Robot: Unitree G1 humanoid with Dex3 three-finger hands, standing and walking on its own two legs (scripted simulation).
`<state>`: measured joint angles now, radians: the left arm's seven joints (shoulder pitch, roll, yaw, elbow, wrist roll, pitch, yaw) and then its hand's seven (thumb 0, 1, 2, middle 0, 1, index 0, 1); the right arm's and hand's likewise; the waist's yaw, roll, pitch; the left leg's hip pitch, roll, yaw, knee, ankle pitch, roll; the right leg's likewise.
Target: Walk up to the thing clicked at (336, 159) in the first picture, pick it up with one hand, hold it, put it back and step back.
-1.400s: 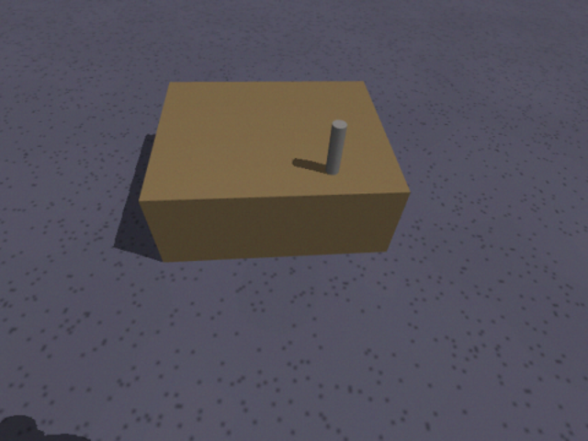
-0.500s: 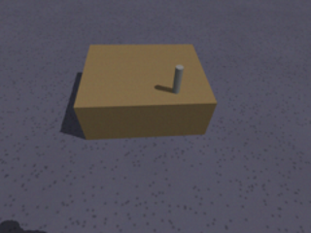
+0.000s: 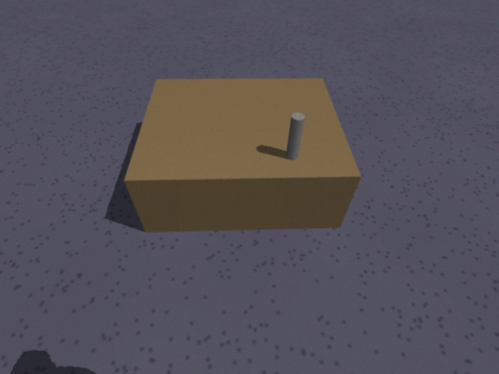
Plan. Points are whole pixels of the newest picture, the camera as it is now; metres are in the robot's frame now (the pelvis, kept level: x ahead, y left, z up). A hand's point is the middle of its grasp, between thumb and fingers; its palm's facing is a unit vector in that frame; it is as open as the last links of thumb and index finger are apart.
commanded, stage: walk up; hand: right
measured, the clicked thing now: (294, 137) +1.04 -0.18 -0.31
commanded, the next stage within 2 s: none
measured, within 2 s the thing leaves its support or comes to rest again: neither
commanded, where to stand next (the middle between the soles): +0.60 +0.02 m, yaw +3 degrees
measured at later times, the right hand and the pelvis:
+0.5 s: hand (369, 304) +0.29 -0.23 -0.12, palm faces -0.05 +0.94 -0.35, open 7.4 cm; pelvis +0.17 +0.02 +0.00, yaw +1 degrees
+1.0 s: hand (365, 241) +0.44 -0.27 -0.14, palm faces -0.17 +0.93 -0.32, open 7.4 cm; pelvis +0.35 -0.01 +0.00, yaw +5 degrees
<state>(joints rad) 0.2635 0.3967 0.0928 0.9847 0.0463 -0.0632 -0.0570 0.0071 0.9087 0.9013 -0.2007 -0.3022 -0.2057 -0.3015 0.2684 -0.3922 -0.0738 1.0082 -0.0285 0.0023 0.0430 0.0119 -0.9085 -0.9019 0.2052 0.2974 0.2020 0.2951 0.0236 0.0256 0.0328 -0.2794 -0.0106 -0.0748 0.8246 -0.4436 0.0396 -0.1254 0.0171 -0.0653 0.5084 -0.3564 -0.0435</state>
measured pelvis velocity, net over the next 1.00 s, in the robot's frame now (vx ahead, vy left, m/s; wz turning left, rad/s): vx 0.35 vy -0.01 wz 0.08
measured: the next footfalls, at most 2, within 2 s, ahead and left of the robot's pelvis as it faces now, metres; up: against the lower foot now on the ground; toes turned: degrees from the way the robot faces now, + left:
left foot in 0.26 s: +0.27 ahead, +0.12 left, +0.00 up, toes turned +5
right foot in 0.68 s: +0.36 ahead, -0.14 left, +0.00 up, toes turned -2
